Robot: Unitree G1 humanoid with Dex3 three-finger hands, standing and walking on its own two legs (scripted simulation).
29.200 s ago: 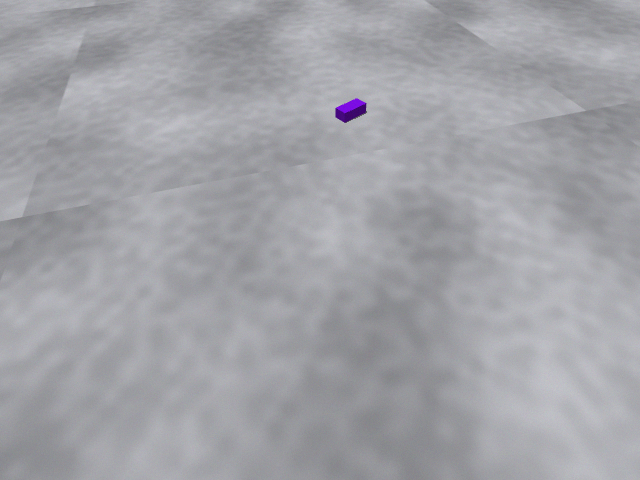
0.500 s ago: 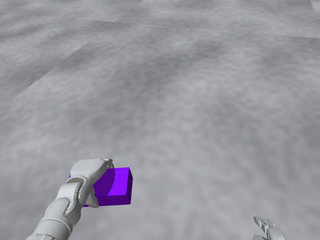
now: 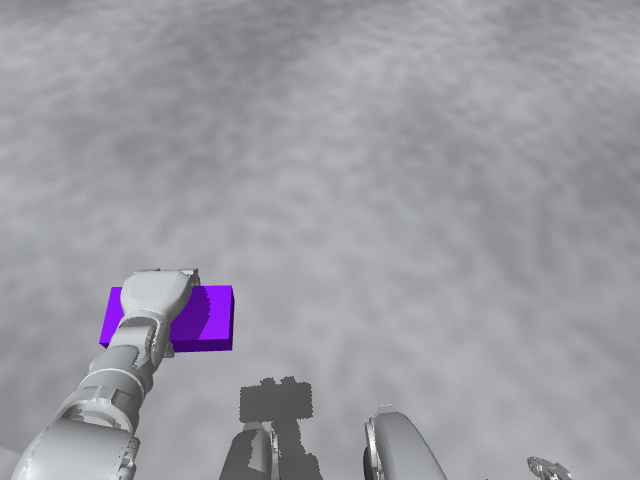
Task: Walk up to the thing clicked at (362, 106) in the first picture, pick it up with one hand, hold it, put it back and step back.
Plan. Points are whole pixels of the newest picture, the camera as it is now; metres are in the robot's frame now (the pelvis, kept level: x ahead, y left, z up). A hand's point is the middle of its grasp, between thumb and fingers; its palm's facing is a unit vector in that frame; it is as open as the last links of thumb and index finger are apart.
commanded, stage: crouch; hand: left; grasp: from above
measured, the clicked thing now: (173, 319) +0.38 +0.22 -0.14
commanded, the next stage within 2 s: lower in 1.40 s
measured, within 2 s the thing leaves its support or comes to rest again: neither
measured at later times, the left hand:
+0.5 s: hand (200, 337) +0.42 +0.23 -0.34, palm faces -0.45 +0.01 -0.89, open 11.1 cm
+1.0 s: hand (208, 339) +0.44 +0.24 -0.44, palm faces -0.46 -0.01 -0.89, open 11.1 cm
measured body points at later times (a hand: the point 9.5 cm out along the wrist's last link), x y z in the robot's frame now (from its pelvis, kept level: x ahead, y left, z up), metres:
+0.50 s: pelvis -0.03 +0.01 -0.19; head +0.18 +0.04 +0.21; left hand +0.44 +0.23 -0.29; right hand +0.03 -0.26 -0.32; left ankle +0.04 +0.13 -0.63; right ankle +0.06 -0.15 -0.63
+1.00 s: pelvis -0.03 +0.00 -0.27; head +0.20 +0.04 +0.11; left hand +0.46 +0.23 -0.39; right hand +0.01 -0.28 -0.38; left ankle +0.04 +0.13 -0.63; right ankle +0.06 -0.15 -0.63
